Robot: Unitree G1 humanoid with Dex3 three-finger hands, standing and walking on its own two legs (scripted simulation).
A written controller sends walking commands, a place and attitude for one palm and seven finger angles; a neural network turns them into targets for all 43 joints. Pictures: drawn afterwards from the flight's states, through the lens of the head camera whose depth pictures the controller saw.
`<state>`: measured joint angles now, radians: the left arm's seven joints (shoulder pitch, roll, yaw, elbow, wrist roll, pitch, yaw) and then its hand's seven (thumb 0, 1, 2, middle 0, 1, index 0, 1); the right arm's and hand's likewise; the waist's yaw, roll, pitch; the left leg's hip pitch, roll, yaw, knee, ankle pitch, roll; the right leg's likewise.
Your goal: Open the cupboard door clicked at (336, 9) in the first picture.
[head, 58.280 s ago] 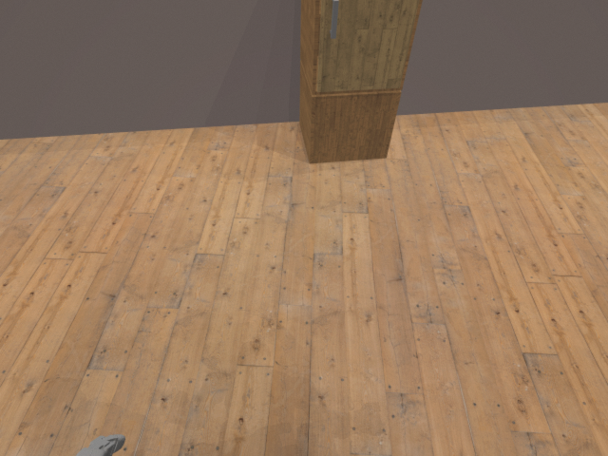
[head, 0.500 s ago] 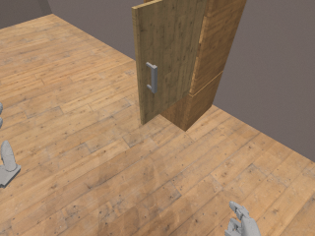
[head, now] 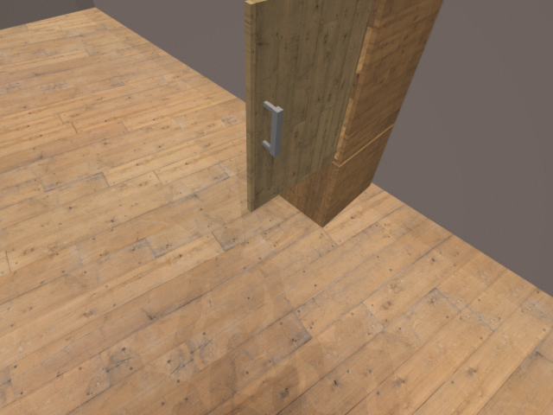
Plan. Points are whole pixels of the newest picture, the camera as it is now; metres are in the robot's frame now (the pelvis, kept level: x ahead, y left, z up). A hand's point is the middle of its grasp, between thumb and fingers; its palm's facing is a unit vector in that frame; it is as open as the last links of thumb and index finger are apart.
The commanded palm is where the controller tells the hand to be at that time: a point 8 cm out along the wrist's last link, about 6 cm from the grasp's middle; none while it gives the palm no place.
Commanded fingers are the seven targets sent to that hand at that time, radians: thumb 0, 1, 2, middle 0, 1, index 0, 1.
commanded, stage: let the arm hang, fingers relaxed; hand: left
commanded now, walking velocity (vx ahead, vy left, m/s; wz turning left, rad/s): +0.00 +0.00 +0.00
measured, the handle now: (271, 129) +0.74 +0.05 -0.03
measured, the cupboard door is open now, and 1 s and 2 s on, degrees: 86 86 86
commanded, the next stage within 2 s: look to check the result in 0.68 s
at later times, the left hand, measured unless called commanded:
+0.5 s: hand out of the picture +0.01 +0.15 -0.17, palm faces +0.00 -0.98 -0.18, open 7.4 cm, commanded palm none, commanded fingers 0.00 0.90 0.90 -0.20 -0.30 -0.20 -0.30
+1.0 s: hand out of the picture +0.02 +0.16 -0.17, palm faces +0.02 -0.98 -0.21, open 7.4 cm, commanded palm none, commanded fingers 0.00 0.90 0.90 -0.20 -0.30 -0.20 -0.30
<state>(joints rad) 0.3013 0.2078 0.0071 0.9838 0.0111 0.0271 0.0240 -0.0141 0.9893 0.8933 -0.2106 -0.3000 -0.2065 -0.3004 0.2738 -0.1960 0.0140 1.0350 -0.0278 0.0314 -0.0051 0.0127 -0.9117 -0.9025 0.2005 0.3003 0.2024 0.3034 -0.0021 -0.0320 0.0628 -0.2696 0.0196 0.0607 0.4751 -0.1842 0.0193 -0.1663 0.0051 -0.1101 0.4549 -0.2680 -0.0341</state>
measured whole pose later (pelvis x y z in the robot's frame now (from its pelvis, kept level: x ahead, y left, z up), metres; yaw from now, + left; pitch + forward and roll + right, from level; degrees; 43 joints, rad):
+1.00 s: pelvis +0.04 -0.02 +0.01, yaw -1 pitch -1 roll +1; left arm 0.29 0.14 0.00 1.16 0.01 -0.02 0.04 0.00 0.91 0.89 -0.20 -0.30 -0.20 -0.30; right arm 0.25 -0.15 0.00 1.16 -0.02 0.00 -0.03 0.01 -0.91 -0.90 0.20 0.30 0.20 0.30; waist 0.00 0.01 0.05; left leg -0.17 0.02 0.08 0.39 -0.20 0.00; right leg -0.08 0.02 -0.09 0.38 -0.28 -0.05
